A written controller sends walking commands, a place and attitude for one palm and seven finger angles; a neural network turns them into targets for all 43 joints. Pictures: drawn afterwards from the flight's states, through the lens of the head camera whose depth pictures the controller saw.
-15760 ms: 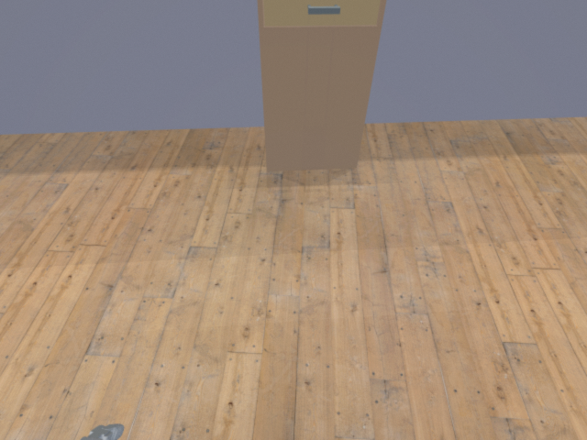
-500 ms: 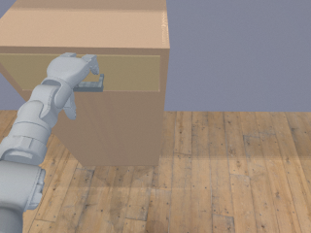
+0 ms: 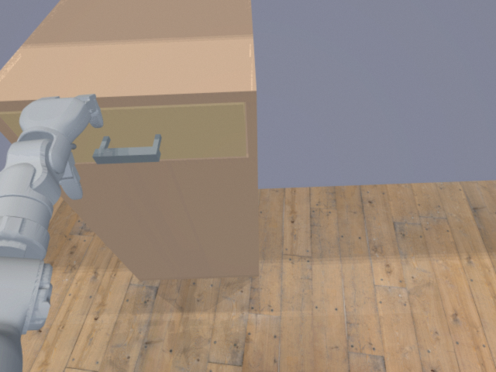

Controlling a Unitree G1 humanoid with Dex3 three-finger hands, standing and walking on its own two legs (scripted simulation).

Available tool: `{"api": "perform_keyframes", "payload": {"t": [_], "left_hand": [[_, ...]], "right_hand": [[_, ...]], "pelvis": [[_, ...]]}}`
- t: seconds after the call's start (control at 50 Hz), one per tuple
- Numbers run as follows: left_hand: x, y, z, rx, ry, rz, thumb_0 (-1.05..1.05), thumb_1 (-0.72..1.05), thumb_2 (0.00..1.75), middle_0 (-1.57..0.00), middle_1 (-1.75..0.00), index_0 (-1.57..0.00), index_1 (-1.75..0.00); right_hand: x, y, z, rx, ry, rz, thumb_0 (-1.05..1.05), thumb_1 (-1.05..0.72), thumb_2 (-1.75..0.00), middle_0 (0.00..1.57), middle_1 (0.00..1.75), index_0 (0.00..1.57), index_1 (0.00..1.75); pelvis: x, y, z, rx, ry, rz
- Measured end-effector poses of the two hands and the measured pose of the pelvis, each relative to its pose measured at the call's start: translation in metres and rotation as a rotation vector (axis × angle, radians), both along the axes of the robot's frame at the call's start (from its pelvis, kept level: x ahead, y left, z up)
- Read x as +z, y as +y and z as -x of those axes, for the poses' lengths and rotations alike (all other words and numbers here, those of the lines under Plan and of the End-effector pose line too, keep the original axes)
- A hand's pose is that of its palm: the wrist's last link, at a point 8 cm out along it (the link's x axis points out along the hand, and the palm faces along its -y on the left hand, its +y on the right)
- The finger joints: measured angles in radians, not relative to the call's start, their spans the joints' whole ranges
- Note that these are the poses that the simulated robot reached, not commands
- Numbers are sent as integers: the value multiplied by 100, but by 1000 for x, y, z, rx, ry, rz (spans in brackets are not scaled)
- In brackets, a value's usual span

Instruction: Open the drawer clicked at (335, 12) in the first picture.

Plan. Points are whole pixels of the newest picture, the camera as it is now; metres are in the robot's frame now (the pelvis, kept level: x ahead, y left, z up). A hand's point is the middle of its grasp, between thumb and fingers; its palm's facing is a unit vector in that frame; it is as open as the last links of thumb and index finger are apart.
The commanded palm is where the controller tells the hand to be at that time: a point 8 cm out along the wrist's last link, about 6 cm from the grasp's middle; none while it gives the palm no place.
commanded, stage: move the hooked fingers above the handle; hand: left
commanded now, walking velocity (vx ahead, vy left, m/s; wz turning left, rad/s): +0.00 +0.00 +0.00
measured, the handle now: (129, 147) +0.51 +0.24 +0.05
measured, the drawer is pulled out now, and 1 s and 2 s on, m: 0.00 0.00 0.00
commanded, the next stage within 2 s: lower the fingers behind the handle in 0.20 s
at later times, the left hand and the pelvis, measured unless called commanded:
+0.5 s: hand (135, 136) +0.48 +0.20 +0.12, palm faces +0.04 +0.01 -1.00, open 13.4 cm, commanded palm +0.46 +0.27 +0.16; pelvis -0.02 +0.01 +0.00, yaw -1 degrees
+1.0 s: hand (101, 165) +0.46 +0.28 +0.06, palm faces -0.14 +0.03 -0.99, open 13.8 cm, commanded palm +0.46 +0.27 +0.12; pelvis -0.04 +0.00 -0.02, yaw -1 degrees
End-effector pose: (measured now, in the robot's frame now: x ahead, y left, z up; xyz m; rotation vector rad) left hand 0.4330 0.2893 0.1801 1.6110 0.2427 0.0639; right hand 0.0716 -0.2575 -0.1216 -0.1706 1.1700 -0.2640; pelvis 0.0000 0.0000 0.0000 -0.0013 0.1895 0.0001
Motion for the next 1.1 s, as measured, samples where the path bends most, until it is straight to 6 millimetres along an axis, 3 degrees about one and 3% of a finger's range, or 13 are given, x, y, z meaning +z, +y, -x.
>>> {"api": "perform_keyframes", "payload": {"t": [0.06, 0.14, 0.22, 0.36, 0.48, 0.56, 0.8, 0.88, 1.02, 1.1], "left_hand": [[-16, -8, 7, -87, 68, 12, 0, -49, 30, -33, -121, -35, -121], [-34, -43, 9, -285, 56, 84, 0, -49, 30, -32, -120, -33, -120], [-31, -69, -3, -402, -86, 114, 0, -49, 30, -33, -120, -33, -120], [-20, -77, -16, -344, -219, 25, 0, -48, 30, -52, -130, -33, -121], [-12, -87, -19, -233, -168, 39, 0, -49, 30, -53, -127, -36, -129], [-7, -90, -20, -203, -122, 17, 0, -49, 30, -48, -125, -38, -130], [-12, -85, -16, -241, -107, 16, 0, -49, 30, -37, -124, -32, -122], [-27, -65, -16, -172, -77, 21, 0, -49, 30, -35, -123, -32, -122], [-66, -9, -12, -50, 32, 10, 0, -49, 30, -33, -121, -32, -121], [-73, -5, -12, -132, 27, 20, 0, -49, 30, -33, -121, -32, -120]], "right_hand": [[6, -14, 2, 23, 29, 55, 1, -90, -90, 21, 30, 20, 30], [12, -27, 2, 36, 49, 118, 1, -91, -90, 21, 30, 20, 30], [13, -28, 1, 20, 32, 135, 1, -91, -90, 20, 30, 20, 30], [-7, 0, 11, 12, 53, 30, 1, -91, -90, 20, 30, 20, 30], [-16, 27, 20, -16, 46, -61, 1, -91, -90, 21, 30, 20, 30], [-13, 29, 28, -42, 15, -63, 1, -91, -90, 21, 30, 20, 30], [-1, -24, 76, -98, 37, 93, 1, -91, -90, 21, 30, 20, 30], [2, -36, 88, -108, 63, 126, 1, -91, -90, 21, 30, 20, 30], [3, -36, 99, -98, 134, 149, 1, -91, -90, 21, 30, 20, 30], [0, -27, 98, -68, 198, 145, 1, -91, -90, 21, 30, 20, 30]], "pelvis": [[-1, 1, 0, 20, -5, 5], [-3, 4, 1, 38, -2, 10], [-8, 8, 2, 32, 25, 12], [-9, 13, 5, 8, 51, 11], [-5, 11, 14, -11, 23, -1], [-4, 7, 21, -20, 10, -7], [-10, 0, 37, -32, 28, -9], [-12, -2, 39, -32, 43, -9], [-17, -1, 34, -15, 95, 3], [-19, 4, 24, 5, 119, 16]]}}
